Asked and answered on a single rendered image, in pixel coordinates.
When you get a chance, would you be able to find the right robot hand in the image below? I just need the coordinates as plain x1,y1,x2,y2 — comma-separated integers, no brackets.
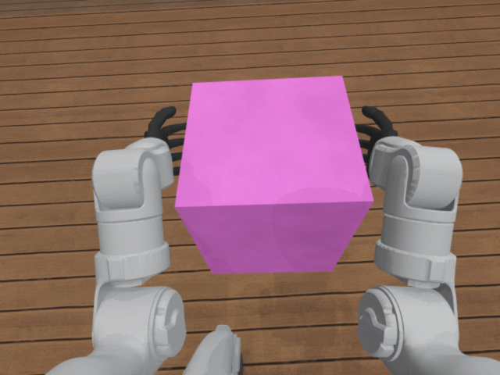
355,106,398,178

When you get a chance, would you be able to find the robot left thigh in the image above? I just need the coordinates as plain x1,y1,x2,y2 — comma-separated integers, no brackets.
183,330,241,375

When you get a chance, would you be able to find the right robot forearm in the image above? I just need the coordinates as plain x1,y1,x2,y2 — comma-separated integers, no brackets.
369,136,463,332

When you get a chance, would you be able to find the left robot forearm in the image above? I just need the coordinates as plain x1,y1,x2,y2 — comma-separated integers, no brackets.
91,137,174,347

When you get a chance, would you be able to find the robot right upper arm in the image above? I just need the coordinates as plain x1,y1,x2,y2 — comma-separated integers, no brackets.
357,285,500,375

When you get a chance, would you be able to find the robot left upper arm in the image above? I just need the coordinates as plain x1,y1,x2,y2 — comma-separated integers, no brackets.
45,286,186,375

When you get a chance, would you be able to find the carton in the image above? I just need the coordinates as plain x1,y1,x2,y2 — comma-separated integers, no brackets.
174,76,374,274

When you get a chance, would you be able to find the left robot hand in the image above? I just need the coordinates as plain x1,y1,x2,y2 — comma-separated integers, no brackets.
145,106,187,175

